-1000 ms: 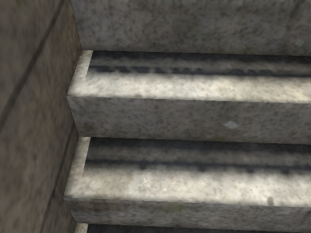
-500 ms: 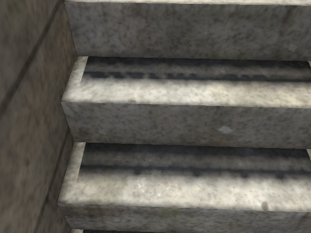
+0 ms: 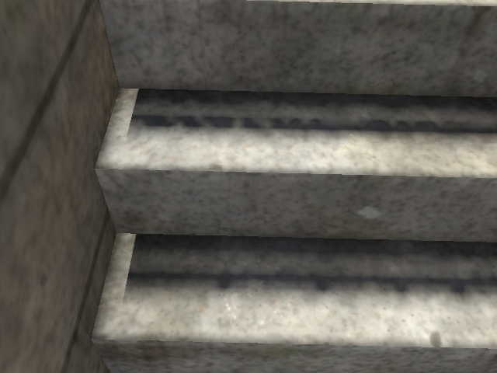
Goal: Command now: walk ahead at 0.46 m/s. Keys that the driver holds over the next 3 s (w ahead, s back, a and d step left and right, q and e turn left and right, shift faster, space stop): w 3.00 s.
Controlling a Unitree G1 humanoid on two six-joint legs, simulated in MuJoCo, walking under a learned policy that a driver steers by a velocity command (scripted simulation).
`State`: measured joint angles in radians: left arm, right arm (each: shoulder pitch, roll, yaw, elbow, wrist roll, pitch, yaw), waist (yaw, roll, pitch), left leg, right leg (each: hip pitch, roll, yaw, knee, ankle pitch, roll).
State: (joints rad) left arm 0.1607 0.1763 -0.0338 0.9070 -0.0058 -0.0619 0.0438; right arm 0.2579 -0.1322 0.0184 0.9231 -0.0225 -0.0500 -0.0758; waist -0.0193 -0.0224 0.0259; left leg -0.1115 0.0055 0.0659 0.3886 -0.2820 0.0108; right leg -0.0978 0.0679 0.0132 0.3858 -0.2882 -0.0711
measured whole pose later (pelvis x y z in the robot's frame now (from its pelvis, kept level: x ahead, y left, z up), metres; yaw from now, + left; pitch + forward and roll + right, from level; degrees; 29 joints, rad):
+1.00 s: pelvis -0.03 +0.02 +0.01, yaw +1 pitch +1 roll +0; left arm 0.11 0.18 -0.04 0.92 0.02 -0.04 0.03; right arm 0.18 -0.16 0.04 0.84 -0.03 -0.09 -0.06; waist 0.00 0.00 -0.01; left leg -0.10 -0.03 0.04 0.22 -0.15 0.03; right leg -0.07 0.04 0.01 0.20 -0.15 -0.03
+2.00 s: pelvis -0.03 +0.00 +0.01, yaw +1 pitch +1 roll +0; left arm 0.11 0.20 -0.05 0.95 0.01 -0.05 0.03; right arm 0.18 -0.18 0.04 0.85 -0.03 -0.08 -0.05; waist 0.00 0.01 0.00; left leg -0.10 0.00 0.03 0.25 -0.16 0.01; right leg -0.06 0.06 0.01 0.20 -0.15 -0.05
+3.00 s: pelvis -0.03 +0.01 +0.01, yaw +1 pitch +1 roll +0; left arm 0.10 0.20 -0.05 0.94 0.02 -0.04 0.03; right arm 0.17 -0.18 0.05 0.85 -0.02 -0.08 -0.06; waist 0.01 0.01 0.00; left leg -0.09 -0.01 0.03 0.22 -0.14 0.01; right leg -0.06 0.05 0.02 0.19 -0.14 -0.04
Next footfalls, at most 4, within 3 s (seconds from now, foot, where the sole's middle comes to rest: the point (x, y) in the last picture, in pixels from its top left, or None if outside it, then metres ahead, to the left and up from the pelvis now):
none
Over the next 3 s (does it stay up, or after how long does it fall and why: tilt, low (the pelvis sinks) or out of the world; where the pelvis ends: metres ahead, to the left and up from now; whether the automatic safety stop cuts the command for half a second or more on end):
stays up -0.03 0.01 0.01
